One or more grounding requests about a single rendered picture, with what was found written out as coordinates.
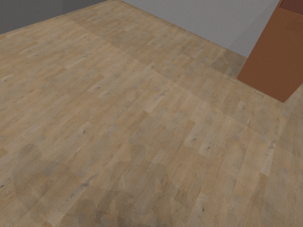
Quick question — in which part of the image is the cabinet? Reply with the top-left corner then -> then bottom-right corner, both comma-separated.
237,0 -> 303,103

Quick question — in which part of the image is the drawer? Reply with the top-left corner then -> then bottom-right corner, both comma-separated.
280,0 -> 303,15

